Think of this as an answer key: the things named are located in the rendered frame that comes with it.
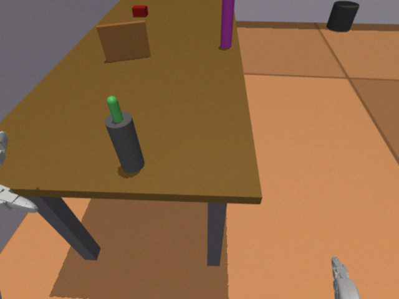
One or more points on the right robot hand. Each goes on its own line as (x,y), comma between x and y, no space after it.
(343,286)

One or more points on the left robot hand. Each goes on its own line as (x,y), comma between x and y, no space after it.
(8,199)

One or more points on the table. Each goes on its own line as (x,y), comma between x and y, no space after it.
(190,110)

